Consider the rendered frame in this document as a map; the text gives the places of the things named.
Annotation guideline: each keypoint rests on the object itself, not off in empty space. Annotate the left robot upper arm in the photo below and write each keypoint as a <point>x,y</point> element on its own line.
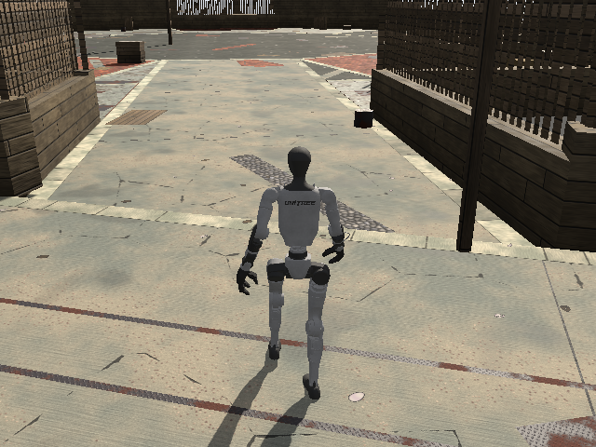
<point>269,196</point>

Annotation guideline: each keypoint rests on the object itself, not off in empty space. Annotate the left robot foot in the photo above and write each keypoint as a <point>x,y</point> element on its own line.
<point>273,351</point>

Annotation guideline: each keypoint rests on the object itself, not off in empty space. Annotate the left robot forearm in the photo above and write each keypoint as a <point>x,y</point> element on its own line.
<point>251,252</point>

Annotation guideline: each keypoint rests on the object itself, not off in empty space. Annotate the robot right hand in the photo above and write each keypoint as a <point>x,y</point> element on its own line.
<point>337,258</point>

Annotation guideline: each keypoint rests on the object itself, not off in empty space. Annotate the robot left hand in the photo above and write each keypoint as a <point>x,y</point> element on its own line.
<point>242,283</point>

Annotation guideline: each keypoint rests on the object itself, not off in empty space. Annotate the robot head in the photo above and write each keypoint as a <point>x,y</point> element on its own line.
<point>299,159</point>

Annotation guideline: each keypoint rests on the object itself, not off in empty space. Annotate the right robot forearm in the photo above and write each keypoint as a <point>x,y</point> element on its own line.
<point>338,242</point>

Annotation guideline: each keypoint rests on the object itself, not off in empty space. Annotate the right robot upper arm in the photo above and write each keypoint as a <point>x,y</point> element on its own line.
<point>328,197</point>

